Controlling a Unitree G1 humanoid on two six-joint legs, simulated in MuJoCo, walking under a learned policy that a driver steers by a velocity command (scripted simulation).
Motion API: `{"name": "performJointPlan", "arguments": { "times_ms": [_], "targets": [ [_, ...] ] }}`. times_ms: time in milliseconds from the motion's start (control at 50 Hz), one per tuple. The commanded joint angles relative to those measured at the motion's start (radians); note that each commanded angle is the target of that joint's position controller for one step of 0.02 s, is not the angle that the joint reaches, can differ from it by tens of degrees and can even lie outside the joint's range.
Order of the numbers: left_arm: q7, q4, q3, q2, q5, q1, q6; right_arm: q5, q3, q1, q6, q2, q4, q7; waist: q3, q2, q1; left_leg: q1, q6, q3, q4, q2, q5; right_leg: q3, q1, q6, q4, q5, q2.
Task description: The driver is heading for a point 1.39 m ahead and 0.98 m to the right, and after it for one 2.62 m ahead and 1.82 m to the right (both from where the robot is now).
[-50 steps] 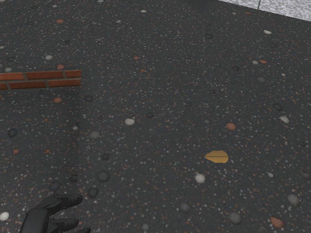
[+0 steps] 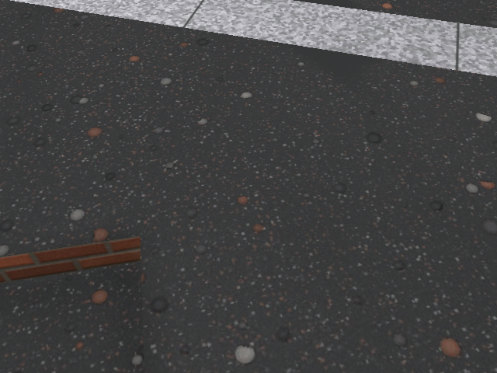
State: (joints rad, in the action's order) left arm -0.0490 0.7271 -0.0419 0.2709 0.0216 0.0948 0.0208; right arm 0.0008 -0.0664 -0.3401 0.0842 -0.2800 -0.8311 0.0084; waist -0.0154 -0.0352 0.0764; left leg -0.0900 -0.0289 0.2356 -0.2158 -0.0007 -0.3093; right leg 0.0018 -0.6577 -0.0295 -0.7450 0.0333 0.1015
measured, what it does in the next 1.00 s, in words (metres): walks ahead, turning right: right foot, then left foot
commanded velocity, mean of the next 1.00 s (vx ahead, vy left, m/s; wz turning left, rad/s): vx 0.50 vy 0.00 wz -0.58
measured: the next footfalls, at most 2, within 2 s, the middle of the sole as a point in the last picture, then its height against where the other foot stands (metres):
right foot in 0.10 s outside the picture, level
left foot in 0.60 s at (255, 349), level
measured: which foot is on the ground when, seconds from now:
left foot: down 0.00-0.08, up 0.10-0.58, down 0.60-1.00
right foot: up 0.00-0.08, down 0.10-0.62, up 0.64-1.00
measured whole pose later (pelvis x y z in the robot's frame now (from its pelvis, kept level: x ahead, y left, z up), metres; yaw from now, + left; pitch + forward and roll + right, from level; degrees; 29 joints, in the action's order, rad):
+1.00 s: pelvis +0.54 -0.14 +0.00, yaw -36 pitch +1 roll +3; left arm -0.03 0.65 -0.06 0.29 0.02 0.12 0.02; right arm 0.00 -0.07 -0.33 0.09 -0.29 -0.83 0.01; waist -0.04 -0.03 0.09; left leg -0.04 0.00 0.19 -0.23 0.02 -0.28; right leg -0.03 -0.68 -0.01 -0.76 0.02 0.11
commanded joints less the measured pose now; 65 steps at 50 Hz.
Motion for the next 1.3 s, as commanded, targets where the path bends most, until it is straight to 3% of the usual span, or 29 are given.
{"name": "performJointPlan", "arguments": {
  "times_ms": [20,80,100,120,140,160,200,240,400,540,580,600,620,640,660,680,700,720,840,1020,1100,1120,1140,1160,1180,1200,1220,1240,1300],
  "targets": [
    [-0.013,-0.109,-0.017,0.076,-0.001,-0.108,0.01,0.02,-0.05,0.031,-0.008,-0.198,0.041,-0.004,-0.082,0.093,-0.023,0.008,0.159,-0.059,0.001,-0.305,0.529,0.056,0.01,-0.044,0.081,0.101,-0.027],
    [-0.001,-0.042,-0.08,0.179,0.002,0.186,0.002,0.029,-0.049,0.067,-0.032,-0.21,0.052,-0.013,0.102,0.105,-0.194,0.07,0.092,0.008,-0.432,-0.236,0.907,0.13,0.438,-0.124,0.174,0.109,-0.167],
    [0.022,-0.007,-0.118,0.286,0.005,0.351,-0.008,0.002,-0.03,0.045,-0.026,-0.169,0.078,-0.019,0.21,-0.028,-0.245,0.331,0.037,0.009,-0.758,-0.197,0.581,-0.111,0.757,-0.189,0.184,0.078,-0.03],
    [0.023,-0.029,-0.121,0.377,0.01,0.298,0.002,-0.024,0.016,-0.045,0.001,-0.018,0.133,-0.008,0.317,-0.259,-0.107,0.749,-0.027,-0.136,-1.074,0.025,-0.275,-0.705,1.034,-0.384,0.335,0.31,0.196],
    [0.013,-0.05,-0.094,0.278,0.01,0.312,0.014,0.016,0.005,0.088,0.033,-0.112,0.144,0.001,0.361,-0.118,-0.197,0.856,-0.013,-0.317,-1.156,0.014,-0.273,-0.809,1.042,-0.373,0.473,0.401,0.223],
    [0.012,-0.042,-0.077,0.22,0.002,0.276,0.027,0.048,-0.006,0.159,0.05,-0.147,0.164,0.006,0.208,-0.078,-0.191,0.932,0.012,-0.304,-1.136,-0.029,-0.173,-0.666,0.946,-0.327,0.478,0.327,0.2],
    [0.016,-0.061,-0.056,0.158,0.002,0.158,0.034,0.0,-0.01,0.174,0.06,-0.145,0.152,-0.01,0.083,0.034,-0.117,0.82,0.024,-0.303,-0.989,-0.101,-0.033,-0.444,0.673,-0.262,0.474,0.094,0.115],
    [0.027,-0.085,-0.047,0.137,-0.014,0.117,0.038,-0.01,-0.015,0.134,0.043,-0.143,0.156,-0.006,0.082,-0.01,-0.065,0.708,0.007,-0.313,-0.931,-0.115,0.003,-0.375,0.552,-0.272,0.5,-0.087,0.083],
    [0.067,-0.036,-0.056,0.175,0.003,0.229,0.036,-0.01,0.01,0.355,0.019,-0.065,0.227,0.0,0.004,-0.027,-0.136,0.689,-0.046,-0.28,-0.451,-0.028,0.354,-0.26,0.475,-0.208,0.509,-0.093,-0.012],
    [0.082,-0.002,-0.061,0.18,0.0,0.281,0.017,0.004,-0.008,0.4,0.049,-0.115,0.249,0.025,-0.018,-0.064,-0.132,0.581,0.015,-0.323,-0.259,0.006,0.313,-0.416,0.594,-0.166,0.39,-0.049,0.049],
    [0.077,-0.011,-0.057,0.163,-0.003,0.25,0.012,-0.001,-0.031,0.255,0.057,-0.151,0.216,0.013,0.055,-0.076,-0.053,0.369,0.063,-0.288,-0.203,0.017,0.284,-0.4,0.587,-0.13,0.247,-0.224,-0.003],
    [0.069,-0.033,-0.04,0.124,-0.015,0.23,0.013,-0.018,-0.042,0.114,0.06,-0.185,0.201,0.005,0.198,-0.037,0.016,0.105,0.123,-0.373,-0.246,-0.091,0.28,-0.36,0.49,-0.101,0.029,-0.176,-0.052],
    [0.067,-0.044,-0.019,0.056,-0.007,0.352,0.021,-0.03,-0.062,-0.012,0.049,-0.263,0.187,0.0,0.364,0.188,-0.002,-0.278,0.267,-0.72,-0.247,-0.324,0.183,-0.238,0.176,-0.02,-0.314,0.206,-0.195],
    [0.066,-0.055,-0.012,0.084,0.013,0.391,0.028,-0.008,-0.055,-0.037,0.038,-0.22,0.166,0.008,0.394,0.357,-0.016,-0.343,0.322,-1.039,-0.124,-0.436,-0.08,-0.203,-0.042,0.002,-0.499,0.57,-0.189],
    [0.067,-0.043,-0.035,0.174,0.022,0.31,0.025,0.003,-0.034,0.018,0.032,-0.136,0.183,0.005,0.238,0.198,0.002,-0.2,0.275,-0.951,-0.084,-0.406,-0.227,-0.216,-0.099,0.009,-0.573,0.489,-0.118],
    [0.067,-0.061,-0.042,0.193,0.013,0.223,0.02,0.0,-0.024,0.074,0.024,-0.11,0.187,0.001,0.118,0.11,-0.001,-0.049,0.232,-0.799,-0.063,-0.364,-0.154,-0.167,-0.091,0.013,-0.566,0.409,-0.085],
    [0.064,-0.073,-0.044,0.176,-0.003,0.173,0.017,-0.005,-0.016,0.112,0.02,-0.092,0.177,0.003,0.024,0.063,-0.022,0.088,0.208,-0.67,-0.031,-0.31,-0.033,-0.149,-0.065,0.013,-0.522,0.358,-0.055],
    [0.059,-0.078,-0.046,0.155,-0.004,0.185,0.015,-0.014,-0.012,0.132,0.024,-0.085,0.168,0.003,0.006,0.109,-0.055,0.161,0.204,-0.6,-0.008,-0.287,0.038,-0.149,-0.024,0.012,-0.484,0.316,-0.023],
    [0.047,-0.11,-0.031,0.081,-0.002,0.138,-0.003,-0.008,-0.032,0.117,0.043,-0.126,0.113,0.009,-0.016,0.104,-0.063,0.21,0.235,-0.334,0.078,-0.262,0.293,-0.114,-0.053,0.033,-0.32,0.16,0.029],
    [-0.004,-0.196,-0.017,0.052,0.003,-0.101,0.016,0.016,-0.046,0.027,-0.003,-0.195,0.049,-0.003,-0.071,0.088,0.014,0.043,0.17,-0.114,0.038,-0.27,0.469,0.019,-0.025,-0.005,0.071,-0.003,-0.014],
    [-0.006,-0.181,-0.066,0.137,-0.008,0.075,0.0,0.038,-0.061,0.053,-0.032,-0.25,0.053,-0.019,0.058,0.139,-0.126,0.013,0.117,-0.035,-0.303,-0.263,1.027,0.115,0.281,-0.096,0.145,0.154,-0.145],
    [0.008,-0.133,-0.1,0.196,-0.006,0.254,-0.007,0.038,-0.052,0.061,-0.033,-0.231,0.06,-0.024,0.147,0.111,-0.218,0.139,0.082,-0.013,-0.528,-0.229,0.964,0.095,0.55,-0.137,0.208,0.085,-0.172],
    [0.03,-0.107,-0.123,0.283,0.004,0.369,-0.018,-0.012,-0.018,0.018,-0.025,-0.133,0.082,-0.023,0.237,-0.084,-0.218,0.446,0.041,-0.023,-0.855,-0.163,0.308,-0.208,0.865,-0.204,0.195,0.016,0.03],
    [0.025,-0.148,-0.123,0.352,0.005,0.315,0.001,-0.013,0.014,-0.018,0.007,-0.061,0.149,-0.01,0.385,-0.253,-0.131,0.805,-0.001,-0.197,-1.165,0.042,-0.304,-0.809,1.096,-0.417,0.368,0.258,0.243],
    [0.016,-0.15,-0.098,0.251,0.0,0.323,0.016,0.022,-0.009,0.104,0.037,-0.166,0.156,0.003,0.36,-0.084,-0.207,0.911,0.017,-0.337,-1.204,-0.017,-0.236,-0.768,1.068,-0.359,0.442,0.319,0.223],
    [0.018,-0.144,-0.084,0.211,-0.004,0.29,0.027,0.042,-0.008,0.162,0.053,-0.171,0.183,0.008,0.226,-0.063,-0.19,0.937,0.036,-0.32,-1.152,-0.051,-0.14,-0.625,0.941,-0.318,0.449,0.275,0.189],
    [0.019,-0.149,-0.074,0.187,-0.004,0.225,0.032,0.025,-0.005,0.162,0.057,-0.157,0.173,0.0,0.145,0.035,-0.138,0.881,0.032,-0.319,-1.063,-0.092,-0.065,-0.52,0.785,-0.284,0.454,0.172,0.145],
    [0.023,-0.158,-0.063,0.157,-0.007,0.168,0.032,0.0,-0.011,0.157,0.052,-0.163,0.167,-0.007,0.097,0.041,-0.101,0.818,0.02,-0.318,-0.989,-0.115,-0.022,-0.441,0.67,-0.27,0.472,0.073,0.11],
    [0.036,-0.161,-0.058,0.153,-0.017,0.126,0.042,-0.016,-0.014,0.112,0.023,-0.146,0.156,-0.003,0.062,-0.007,-0.048,0.712,-0.021,-0.303,-0.892,-0.124,0.02,-0.346,0.492,-0.28,0.513,-0.123,0.067]
  ]
}}
Keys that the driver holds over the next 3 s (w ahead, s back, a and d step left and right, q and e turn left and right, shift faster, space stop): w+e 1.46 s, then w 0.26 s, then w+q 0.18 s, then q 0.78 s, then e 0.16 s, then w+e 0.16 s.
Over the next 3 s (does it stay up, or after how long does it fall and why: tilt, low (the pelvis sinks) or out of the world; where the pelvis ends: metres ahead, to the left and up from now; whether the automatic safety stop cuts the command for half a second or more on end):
stays up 1.02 -0.68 0.00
